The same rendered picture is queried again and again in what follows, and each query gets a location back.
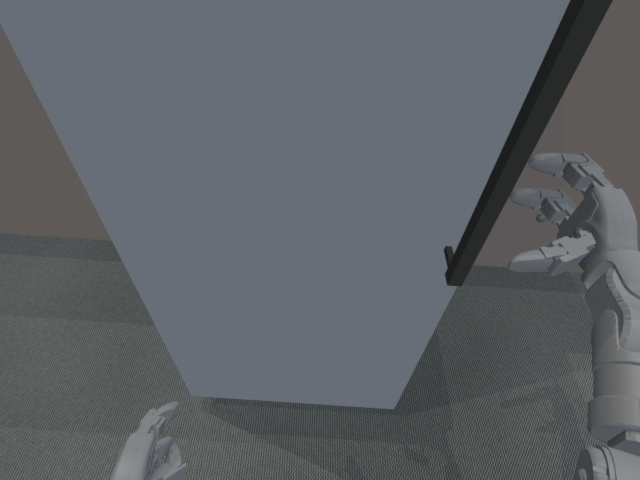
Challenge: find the handle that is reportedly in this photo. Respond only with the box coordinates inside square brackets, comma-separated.
[444, 0, 613, 286]

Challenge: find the right robot forearm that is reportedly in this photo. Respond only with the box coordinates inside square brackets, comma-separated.
[581, 249, 640, 457]

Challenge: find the fridge door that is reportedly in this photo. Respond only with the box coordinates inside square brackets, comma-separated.
[0, 0, 570, 409]

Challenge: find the right robot hand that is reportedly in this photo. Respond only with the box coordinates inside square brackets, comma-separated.
[508, 153, 638, 276]

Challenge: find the robot right upper arm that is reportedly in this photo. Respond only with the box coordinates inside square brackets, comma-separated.
[574, 445, 640, 480]

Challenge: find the left robot hand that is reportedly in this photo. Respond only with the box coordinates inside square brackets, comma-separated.
[110, 401, 187, 480]

